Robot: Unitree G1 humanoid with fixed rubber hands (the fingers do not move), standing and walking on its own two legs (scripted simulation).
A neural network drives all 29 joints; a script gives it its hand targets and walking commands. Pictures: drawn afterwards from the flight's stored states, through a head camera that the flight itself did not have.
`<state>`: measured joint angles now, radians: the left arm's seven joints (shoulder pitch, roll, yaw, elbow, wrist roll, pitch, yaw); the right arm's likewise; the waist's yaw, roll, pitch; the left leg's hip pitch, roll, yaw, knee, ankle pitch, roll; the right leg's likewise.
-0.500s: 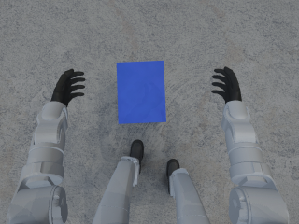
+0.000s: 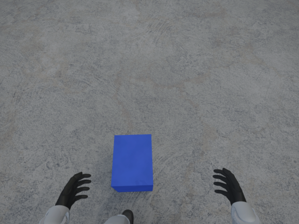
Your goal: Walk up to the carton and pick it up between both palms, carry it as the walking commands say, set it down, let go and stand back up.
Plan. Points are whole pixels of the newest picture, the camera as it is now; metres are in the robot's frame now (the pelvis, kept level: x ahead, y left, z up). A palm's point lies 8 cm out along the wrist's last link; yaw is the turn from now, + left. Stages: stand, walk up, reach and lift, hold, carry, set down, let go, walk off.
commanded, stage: let go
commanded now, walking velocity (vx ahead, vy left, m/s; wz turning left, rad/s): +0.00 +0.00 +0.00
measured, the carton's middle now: (134, 164) +0.41 +0.11 -0.65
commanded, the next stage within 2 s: stand in 0.54 s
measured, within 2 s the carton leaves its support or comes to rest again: neither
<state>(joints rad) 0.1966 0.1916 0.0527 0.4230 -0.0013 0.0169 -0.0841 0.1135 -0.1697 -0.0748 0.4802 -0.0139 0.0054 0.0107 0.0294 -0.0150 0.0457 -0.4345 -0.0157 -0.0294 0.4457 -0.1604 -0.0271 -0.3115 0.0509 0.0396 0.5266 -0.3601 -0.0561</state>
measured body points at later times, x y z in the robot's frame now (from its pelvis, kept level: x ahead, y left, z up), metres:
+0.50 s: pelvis +0.02 +0.01 +0.01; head +0.04 +0.01 +0.45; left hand +0.19 +0.25 -0.07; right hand +0.19 -0.21 -0.08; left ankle +0.03 +0.14 -0.73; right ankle -0.07 -0.08 -0.73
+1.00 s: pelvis +0.02 +0.04 +0.00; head -0.01 +0.05 +0.45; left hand +0.13 +0.33 -0.10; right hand +0.14 -0.27 -0.09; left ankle +0.03 +0.14 -0.73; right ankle -0.07 -0.08 -0.73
